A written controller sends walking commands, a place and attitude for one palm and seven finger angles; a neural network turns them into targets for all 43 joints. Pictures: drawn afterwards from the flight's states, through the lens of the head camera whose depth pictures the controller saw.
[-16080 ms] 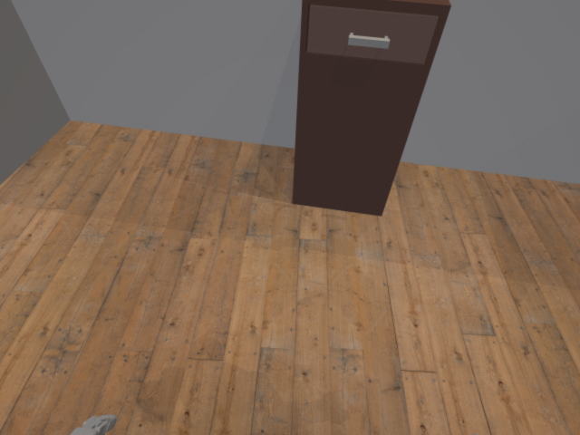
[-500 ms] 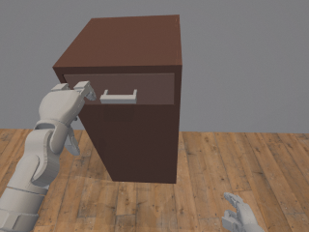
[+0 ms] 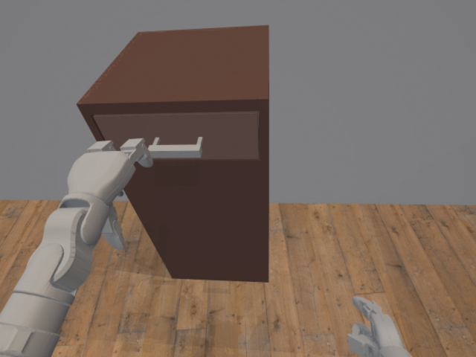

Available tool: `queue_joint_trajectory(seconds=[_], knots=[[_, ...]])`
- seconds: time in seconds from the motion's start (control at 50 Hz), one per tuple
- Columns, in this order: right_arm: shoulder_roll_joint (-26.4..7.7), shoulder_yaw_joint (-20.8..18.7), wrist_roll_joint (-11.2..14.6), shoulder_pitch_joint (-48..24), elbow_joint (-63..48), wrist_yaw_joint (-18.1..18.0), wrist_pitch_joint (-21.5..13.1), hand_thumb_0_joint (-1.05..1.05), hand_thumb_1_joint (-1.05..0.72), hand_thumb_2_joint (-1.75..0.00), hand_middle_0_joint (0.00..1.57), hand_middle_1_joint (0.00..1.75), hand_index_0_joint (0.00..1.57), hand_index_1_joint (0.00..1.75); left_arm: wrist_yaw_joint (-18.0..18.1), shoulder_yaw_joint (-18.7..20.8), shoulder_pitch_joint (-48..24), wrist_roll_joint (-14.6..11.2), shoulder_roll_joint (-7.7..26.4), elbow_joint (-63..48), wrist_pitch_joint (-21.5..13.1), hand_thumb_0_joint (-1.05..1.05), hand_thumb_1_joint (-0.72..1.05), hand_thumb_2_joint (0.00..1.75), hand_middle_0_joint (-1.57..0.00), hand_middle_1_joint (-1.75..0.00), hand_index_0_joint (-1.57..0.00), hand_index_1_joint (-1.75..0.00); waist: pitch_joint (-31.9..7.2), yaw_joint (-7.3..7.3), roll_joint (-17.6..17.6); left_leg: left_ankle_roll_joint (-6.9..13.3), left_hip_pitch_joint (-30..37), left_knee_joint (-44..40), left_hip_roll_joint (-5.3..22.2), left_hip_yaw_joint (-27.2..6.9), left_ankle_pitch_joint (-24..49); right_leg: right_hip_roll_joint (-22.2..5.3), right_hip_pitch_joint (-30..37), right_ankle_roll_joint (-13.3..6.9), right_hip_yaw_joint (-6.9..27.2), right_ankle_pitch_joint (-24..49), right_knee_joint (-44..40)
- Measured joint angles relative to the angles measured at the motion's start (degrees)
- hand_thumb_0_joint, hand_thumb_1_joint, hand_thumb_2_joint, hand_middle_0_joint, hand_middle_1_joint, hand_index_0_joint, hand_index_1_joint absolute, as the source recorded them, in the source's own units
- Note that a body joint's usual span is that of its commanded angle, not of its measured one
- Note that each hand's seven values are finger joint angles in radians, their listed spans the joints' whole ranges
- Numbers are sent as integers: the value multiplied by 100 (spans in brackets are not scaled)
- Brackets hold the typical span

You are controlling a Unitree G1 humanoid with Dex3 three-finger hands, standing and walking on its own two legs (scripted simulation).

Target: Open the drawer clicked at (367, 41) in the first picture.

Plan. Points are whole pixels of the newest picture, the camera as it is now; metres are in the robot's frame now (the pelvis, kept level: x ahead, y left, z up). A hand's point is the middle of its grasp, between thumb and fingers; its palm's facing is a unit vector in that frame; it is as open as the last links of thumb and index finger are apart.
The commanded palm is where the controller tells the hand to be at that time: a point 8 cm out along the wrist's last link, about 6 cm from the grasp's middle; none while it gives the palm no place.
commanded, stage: move the hooked fingers above the handle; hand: left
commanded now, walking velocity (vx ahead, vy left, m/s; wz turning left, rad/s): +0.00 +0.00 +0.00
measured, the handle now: (176, 146) +0.55 +0.23 +0.04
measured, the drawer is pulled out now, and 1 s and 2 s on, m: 0.00 0.00 0.00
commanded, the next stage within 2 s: none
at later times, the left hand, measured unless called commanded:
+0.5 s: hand (139, 173) +0.38 +0.24 +0.12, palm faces +0.04 -0.07 -1.00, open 13.9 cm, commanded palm +0.36 +0.24 +0.19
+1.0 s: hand (160, 152) +0.45 +0.22 +0.11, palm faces +0.03 -0.05 -1.00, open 13.9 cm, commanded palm +0.43 +0.23 +0.17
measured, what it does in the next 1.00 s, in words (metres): stands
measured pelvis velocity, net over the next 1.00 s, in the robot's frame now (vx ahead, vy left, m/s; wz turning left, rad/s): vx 0.04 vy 0.01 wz -0.02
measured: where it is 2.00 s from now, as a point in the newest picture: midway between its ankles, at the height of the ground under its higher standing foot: outside the picture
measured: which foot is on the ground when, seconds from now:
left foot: down 0.00-1.00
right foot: down 0.00-1.00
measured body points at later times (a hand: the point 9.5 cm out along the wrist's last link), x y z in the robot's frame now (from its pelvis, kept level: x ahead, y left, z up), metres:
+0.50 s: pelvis +0.03 +0.00 +0.00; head +0.05 -0.04 +0.44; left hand +0.37 +0.24 +0.17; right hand +0.20 -0.25 -0.12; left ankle +0.05 +0.12 -0.74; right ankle +0.00 -0.11 -0.74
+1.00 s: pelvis +0.04 +0.01 -0.01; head +0.07 -0.02 +0.44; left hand +0.44 +0.23 +0.16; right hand +0.17 -0.24 -0.14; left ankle +0.05 +0.12 -0.74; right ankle +0.00 -0.11 -0.74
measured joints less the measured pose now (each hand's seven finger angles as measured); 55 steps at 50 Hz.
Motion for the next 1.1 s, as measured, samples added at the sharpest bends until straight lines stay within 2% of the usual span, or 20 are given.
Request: queue_joint_trajectory(seconds=[0.16, 0.24, 0.34, 0.44, 0.52, 0.64, 0.78, 0.9, 0.98, 1.1], knots=[[-29, -76, -12, 103, 27, -111, -82, 1, -90, -90, 20, 30, 20, 30, 184, 90, -563, 62, 41, 641, -409, 0, -50, 30, -32, -120, -32, -120, -13, -58, -76, -70, -123, 92, 59, -68, -81, 67, -88, -80, -65, -63, 40], [-92, -123, 4, 199, 68, -87, 10, 1, -91, -90, 20, 30, 20, 30, 239, 200, -708, 57, 54, 865, -341, 0, -50, 30, -32, -120, -32, -120, -87, -99, -66, -73, -188, 120, 64, -42, -142, 71, -162, -83, -39, -113, 68], [-164, -186, 5, 331, 25, -44, 128, 1, -91, -90, 20, 30, 20, 30, 111, 255, -634, 53, 53, 923, -204, 0, -49, 30, -31, -120, -31, -120, -138, -148, -65, -52, -259, 156, 53, 21, -222, 56, -260, -71, 22, -188, 128], [-176, -256, -13, 418, -13, -42, 171, 1, -91, -90, 20, 30, 20, 30, 86, 290, -389, 6, 25, 702, -391, 0, -49, 30, -32, -120, -31, -120, -169, -162, -102, -23, -330, 253, 32, 66, -333, 35, -330, -46, 64, -280, 206], [-149, -302, -8, 416, -4, -38, 172, 1, -91, -90, 20, 30, 20, 30, 261, 283, -410, 37, -6, 689, -517, 0, -49, 30, -32, -120, -32, -120, -183, -144, -132, -4, -430, 366, 12, 67, -412, 17, -404, -29, 62, -341, 275], [-68, -297, 23, 348, 27, -19, 194, 1, -91, -90, 20, 30, 20, 30, 514, 109, -892, 181, -86, 1139, -289, 0, -50, 30, -32, -120, -32, -120, -228, -141, -154, 26, -625, 498, -28, 41, -469, -17, -561, 0, 31, -392, 358], [32, -224, 47, 360, -18, -11, 289, 1, -91, -90, 20, 30, 20, 30, 433, -189, -1415, 286, -184, 1661, -6, 0, -49, 30, -32, -120, -31, -120, -319, -237, -180, 61, -740, 584, -60, 54, -526, -49, -660, 33, 40, -436, 413], [56, -213, 31, 457, -69, -10, 360, 1, -91, -90, 20, 30, 20, 30, 390, -262, -1692, 363, -269, 1996, -112, 0, -49, 30, -32, -120, -32, -120, -353, -342, -202, 77, -823, 656, -54, 111, -580, -46, -759, 45, 96, -469, 481], [40, -241, 18, 567, -56, 2, 400, 1, -91, -90, 20, 30, 20, 30, 489, -140, -1792, 402, -279, 2197, -223, 0, -49, 30, -32, -120, -32, -120, -379, -388, -210, 76, -886, 697, -33, 152, -609, -27, -840, 43, 138, -485, 528], [-5, -318, 29, 757, 17, 5, 453, 1, -91, -90, 20, 30, 20, 30, 603, -16, -1930, 488, -184, 2564, -169, 0, -49, 30, -32, -120, -31, -120, -421, -421, -220, 56, -994, 748, 3, 161, -628, 10, -955, 23, 147, -494, 579]])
